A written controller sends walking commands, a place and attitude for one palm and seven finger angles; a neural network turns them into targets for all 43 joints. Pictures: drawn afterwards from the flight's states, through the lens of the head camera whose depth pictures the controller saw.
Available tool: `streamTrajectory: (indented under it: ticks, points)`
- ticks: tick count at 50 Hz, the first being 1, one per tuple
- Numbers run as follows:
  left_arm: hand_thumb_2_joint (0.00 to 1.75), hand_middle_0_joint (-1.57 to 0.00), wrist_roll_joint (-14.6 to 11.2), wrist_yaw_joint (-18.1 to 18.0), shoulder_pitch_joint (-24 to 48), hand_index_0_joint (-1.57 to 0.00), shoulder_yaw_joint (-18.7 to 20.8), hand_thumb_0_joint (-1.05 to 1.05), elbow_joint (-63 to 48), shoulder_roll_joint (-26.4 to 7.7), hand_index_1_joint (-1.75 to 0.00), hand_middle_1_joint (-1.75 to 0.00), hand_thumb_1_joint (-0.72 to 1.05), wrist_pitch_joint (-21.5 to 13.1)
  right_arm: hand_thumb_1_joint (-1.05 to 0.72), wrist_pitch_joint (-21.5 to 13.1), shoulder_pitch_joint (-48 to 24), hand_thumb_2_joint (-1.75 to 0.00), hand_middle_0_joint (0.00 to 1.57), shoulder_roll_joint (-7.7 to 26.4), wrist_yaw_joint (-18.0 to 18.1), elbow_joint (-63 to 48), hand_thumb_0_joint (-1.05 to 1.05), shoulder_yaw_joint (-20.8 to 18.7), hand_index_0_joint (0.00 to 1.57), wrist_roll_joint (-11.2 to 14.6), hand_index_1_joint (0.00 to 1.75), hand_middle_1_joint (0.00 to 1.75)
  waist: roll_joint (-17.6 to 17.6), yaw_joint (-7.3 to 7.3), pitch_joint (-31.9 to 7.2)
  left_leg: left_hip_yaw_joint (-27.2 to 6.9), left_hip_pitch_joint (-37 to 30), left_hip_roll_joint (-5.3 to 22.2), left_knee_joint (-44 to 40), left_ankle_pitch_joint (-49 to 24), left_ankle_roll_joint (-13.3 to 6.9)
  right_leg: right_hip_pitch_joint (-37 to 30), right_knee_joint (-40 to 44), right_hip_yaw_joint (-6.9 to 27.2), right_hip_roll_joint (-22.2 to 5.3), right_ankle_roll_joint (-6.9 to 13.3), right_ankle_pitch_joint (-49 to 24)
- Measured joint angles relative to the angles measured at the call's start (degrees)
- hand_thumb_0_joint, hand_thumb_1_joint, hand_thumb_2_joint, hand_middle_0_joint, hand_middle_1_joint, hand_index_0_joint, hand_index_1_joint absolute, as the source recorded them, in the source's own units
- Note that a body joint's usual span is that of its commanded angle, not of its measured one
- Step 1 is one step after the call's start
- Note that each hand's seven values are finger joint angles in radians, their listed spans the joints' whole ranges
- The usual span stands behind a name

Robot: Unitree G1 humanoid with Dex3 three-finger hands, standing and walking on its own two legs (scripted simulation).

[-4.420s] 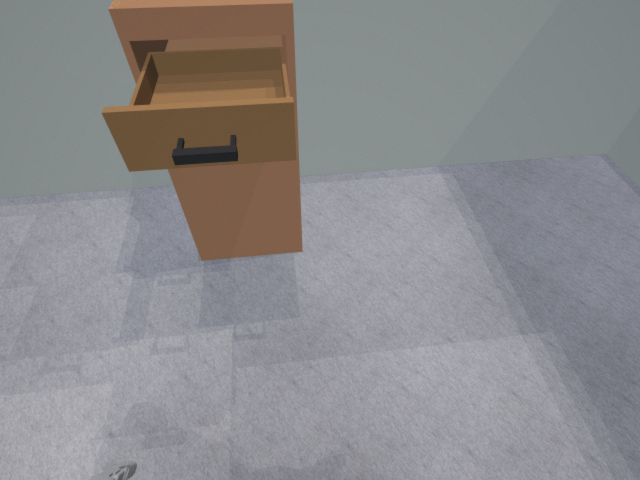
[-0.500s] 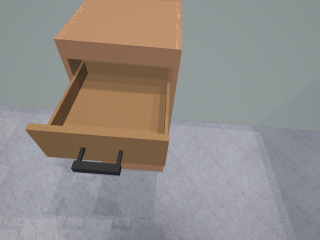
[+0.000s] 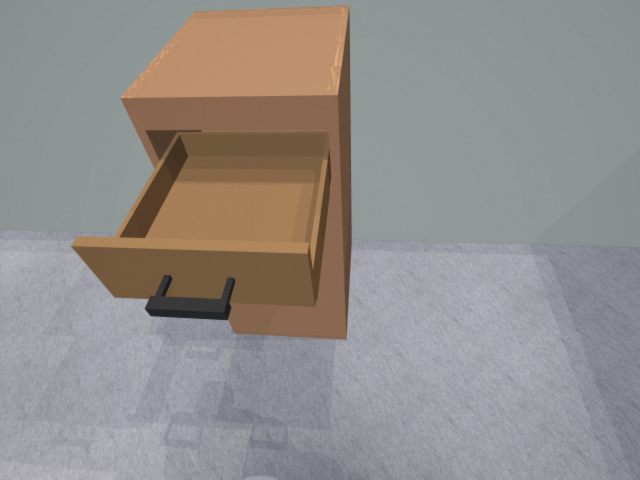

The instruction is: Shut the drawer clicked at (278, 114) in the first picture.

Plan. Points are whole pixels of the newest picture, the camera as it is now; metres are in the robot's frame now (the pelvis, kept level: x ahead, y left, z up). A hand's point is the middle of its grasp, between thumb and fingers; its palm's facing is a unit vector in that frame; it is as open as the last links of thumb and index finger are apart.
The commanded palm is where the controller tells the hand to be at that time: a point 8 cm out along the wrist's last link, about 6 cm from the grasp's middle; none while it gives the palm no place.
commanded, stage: come to a stop and stand still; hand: left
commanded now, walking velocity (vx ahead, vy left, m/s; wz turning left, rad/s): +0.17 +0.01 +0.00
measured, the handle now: (193, 295) +0.36 +0.24 -0.01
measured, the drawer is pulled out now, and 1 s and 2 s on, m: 0.30 0.30 0.30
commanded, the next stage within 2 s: look again from close up in 1.70 s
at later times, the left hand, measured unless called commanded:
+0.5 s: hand out of the picture -0.03 +0.24 -0.19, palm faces +0.02 -0.99 -0.12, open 7.3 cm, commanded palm none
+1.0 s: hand out of the picture +0.07 +0.20 -0.18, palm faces +0.05 -0.97 -0.22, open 7.1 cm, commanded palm none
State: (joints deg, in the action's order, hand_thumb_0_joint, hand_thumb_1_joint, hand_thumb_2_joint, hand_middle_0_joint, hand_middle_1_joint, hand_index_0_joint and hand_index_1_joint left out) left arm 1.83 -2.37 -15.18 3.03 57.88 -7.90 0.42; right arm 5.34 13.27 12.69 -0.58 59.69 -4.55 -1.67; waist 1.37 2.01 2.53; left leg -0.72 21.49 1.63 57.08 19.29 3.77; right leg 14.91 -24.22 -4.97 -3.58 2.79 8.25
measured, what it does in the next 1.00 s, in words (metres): steps on the spot: left foot, then right foot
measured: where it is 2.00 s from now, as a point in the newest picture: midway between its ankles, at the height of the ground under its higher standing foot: outside the picture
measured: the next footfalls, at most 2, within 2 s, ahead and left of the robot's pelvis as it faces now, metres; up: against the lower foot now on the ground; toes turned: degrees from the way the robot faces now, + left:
left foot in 0.20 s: -0.03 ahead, +0.15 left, +0.00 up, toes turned +2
right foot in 0.72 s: +0.08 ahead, -0.07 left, +0.00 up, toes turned -5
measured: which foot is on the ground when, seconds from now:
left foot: up 0.00-0.18, down 0.20-1.00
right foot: down 0.00-0.20, up 0.22-0.70, down 0.72-1.00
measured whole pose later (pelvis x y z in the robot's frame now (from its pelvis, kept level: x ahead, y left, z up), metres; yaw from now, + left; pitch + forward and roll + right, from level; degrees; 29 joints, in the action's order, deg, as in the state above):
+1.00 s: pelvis +0.02 +0.02 -0.01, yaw -1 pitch +1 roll +0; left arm 0.2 -3.6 -11.4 1.8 63.4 -8.2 -1.3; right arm -0.9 17.2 5.8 3.6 66.1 -0.6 -0.8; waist 0.8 -0.6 0.5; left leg 2.8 3.2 1.6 22.4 19.6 0.8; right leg 10.3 -25.8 -5.7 1.0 2.6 16.0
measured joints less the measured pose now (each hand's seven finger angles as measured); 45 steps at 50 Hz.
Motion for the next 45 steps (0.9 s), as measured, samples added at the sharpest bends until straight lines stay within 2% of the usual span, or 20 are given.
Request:
streamTrajectory:
  ticks: [6,9,10,11,13,17,22,27,33,36,37,40,45]
  points:
    - [0.90,-0.20,0.54,0.87,-2.92,-0.21,0.58,0.00,2.38,-1.41,-0.30,-0.30,0.91,0.86,-0.91,-1.83,1.15,-0.90,0.19,-0.92,0.05,-0.15,0.01,0.62,0.20,0.48,0.30,0.30,-2.39,1.23,-2.11,3.22,-6.89,-0.31,-15.56,4.44,-1.41,0.39,3.89,0.86,-0.27,-1.12,-3.64]
    - [0.90,-0.20,0.24,0.98,-3.78,-0.21,0.99,0.00,4.04,-2.11,-0.30,-0.30,0.91,1.57,-0.91,-3.63,3.01,-0.90,0.19,-1.80,0.54,-0.07,0.00,1.23,0.20,0.65,0.30,0.30,-2.69,0.89,-3.68,5.02,-12.79,-1.02,-27.33,2.52,-2.72,1.54,3.47,0.79,0.65,-2.30,-2.32]
    - [0.90,-0.20,0.03,1.04,-4.02,-0.21,1.00,0.00,4.37,-2.06,-0.30,-0.30,0.91,1.85,-0.91,-4.32,3.96,-0.90,0.19,-1.83,0.85,-0.19,0.00,1.41,0.20,0.56,0.30,0.30,-1.73,0.37,-4.36,4.25,-14.56,-0.73,-31.85,3.43,-3.49,3.13,1.04,0.30,1.62,-2.68,1.12]
    - [0.90,-0.20,-0.21,1.05,-3.98,-0.21,1.11,0.00,4.72,-2.35,-0.30,-0.30,0.91,2.16,-0.91,-4.68,4.44,-0.90,0.19,-2.49,1.29,0.16,0.00,1.54,0.20,0.32,0.30,0.30,-2.07,-0.32,-4.38,3.91,-14.35,-0.86,-33.02,0.08,-4.50,5.09,-3.13,0.56,1.78,-2.92,6.17]
    - [0.90,-0.20,-0.21,1.23,-4.06,-0.20,1.51,0.00,5.04,-2.87,-0.30,-0.30,0.91,2.74,-0.91,-4.48,5.92,-0.90,0.19,-4.09,1.95,0.67,0.00,2.35,0.20,0.03,0.30,0.30,-3.34,-1.33,-4.19,4.20,-14.35,-1.21,-33.14,-2.63,-5.84,9.04,-13.64,2.80,2.44,-2.83,10.84]
    - [0.90,-0.20,0.34,2.19,-3.80,-0.20,1.79,0.00,5.12,-3.24,-0.30,-0.30,0.91,1.81,-0.91,-5.22,9.76,-0.90,0.20,-6.58,2.65,3.21,0.00,3.95,0.20,0.36,0.30,0.30,-4.48,-1.84,-4.38,4.08,-16.09,-1.52,-37.78,-5.18,-6.38,14.15,-28.83,5.47,3.47,-3.07,5.54]
    - [0.90,-0.20,0.19,2.08,-3.69,-0.20,1.52,0.00,5.80,-2.81,-0.30,-0.30,0.91,1.41,-0.90,-6.68,13.00,-0.90,0.20,-8.99,3.65,5.43,0.01,4.89,0.20,0.80,0.30,0.30,-5.61,-2.48,-3.94,4.98,-17.20,-2.50,-40.19,-5.93,-6.96,15.16,-35.15,6.87,3.22,-4.03,2.62]
    - [0.90,-0.20,-0.28,1.47,-2.00,-0.20,0.74,0.00,6.57,-1.96,-0.30,-0.30,0.92,1.86,-0.90,-7.50,14.64,-0.90,0.20,-10.77,4.43,7.00,0.01,5.36,0.20,0.65,0.30,0.30,-5.57,-3.68,-2.80,5.54,-17.37,-3.00,-39.69,-4.91,-7.37,12.48,-31.67,5.51,2.11,-4.51,5.73]
    - [0.90,-0.20,-0.69,0.49,1.83,-0.20,-0.06,0.02,6.60,-1.92,-0.30,-0.30,0.95,1.89,-0.90,-7.00,14.34,-0.90,0.20,-11.66,4.30,8.42,0.00,5.22,0.20,0.23,0.30,0.30,-3.91,-5.07,-1.03,5.43,-16.69,-2.90,-36.56,-2.41,-6.84,5.15,-16.65,2.38,1.57,-3.59,11.25]
    - [0.90,-0.20,-0.98,0.36,3.36,-0.20,-0.31,0.02,5.79,-1.81,-0.30,-0.30,0.95,0.76,-0.90,-6.62,13.92,-0.90,0.20,-11.41,4.15,8.75,0.00,4.87,0.20,0.49,0.30,0.30,-3.04,-5.00,-0.76,5.58,-15.61,-3.11,-33.33,-0.16,-6.01,0.09,-5.91,1.72,1.60,-3.07,5.53]
    - [0.90,-0.20,-1.06,0.17,3.86,-0.20,-0.41,0.01,5.72,-1.43,-0.30,-0.30,0.95,0.17,-0.90,-6.51,13.53,-0.90,0.20,-11.06,4.07,8.87,0.00,4.75,0.20,0.74,0.30,0.30,-2.19,-4.77,-0.62,5.53,-15.09,-2.69,-31.70,0.91,-5.62,-1.12,-4.00,1.51,2.00,-2.75,6.49]
    - [0.90,-0.20,-1.34,-0.31,4.59,-0.20,-1.08,0.01,5.59,-0.03,-0.30,-0.30,0.95,-1.31,-0.90,-6.08,11.72,-0.90,0.20,-9.62,3.73,8.63,0.00,4.33,0.20,1.29,0.30,0.30,0.74,-4.98,-0.76,4.48,-15.11,-1.02,-30.86,1.51,-4.54,-1.98,-3.53,0.37,3.54,-1.68,7.97]
    - [0.90,-0.20,-1.69,-1.01,4.42,-0.20,-1.28,0.00,5.29,0.13,-0.30,-0.30,0.96,-2.11,-0.90,-6.21,8.09,-0.90,0.20,-8.56,3.59,7.62,0.00,4.08,0.20,1.23,0.30,0.30,0.06,-3.97,-1.96,3.78,-17.09,-0.73,-33.61,0.88,-3.64,-3.31,-2.63,-0.36,3.87,-0.86,8.17]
